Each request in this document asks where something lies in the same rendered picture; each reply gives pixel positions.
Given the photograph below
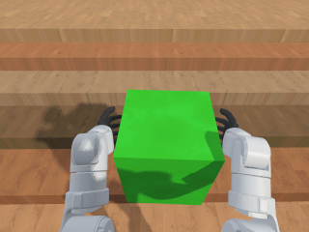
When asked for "left robot upper arm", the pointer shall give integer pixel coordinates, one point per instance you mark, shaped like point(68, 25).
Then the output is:
point(89, 224)

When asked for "robot left forearm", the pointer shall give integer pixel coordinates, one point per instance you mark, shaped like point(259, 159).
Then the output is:
point(88, 176)

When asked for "carton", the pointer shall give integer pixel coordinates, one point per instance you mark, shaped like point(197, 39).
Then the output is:
point(168, 149)

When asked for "right robot hand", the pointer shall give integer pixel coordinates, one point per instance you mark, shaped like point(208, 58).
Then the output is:
point(232, 123)

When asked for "robot right forearm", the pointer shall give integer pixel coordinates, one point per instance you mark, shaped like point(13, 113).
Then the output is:
point(250, 192)

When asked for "right robot upper arm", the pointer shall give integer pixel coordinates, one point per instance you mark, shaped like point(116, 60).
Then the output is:
point(246, 225)

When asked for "left robot hand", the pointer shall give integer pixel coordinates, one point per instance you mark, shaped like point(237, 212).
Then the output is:
point(105, 120)

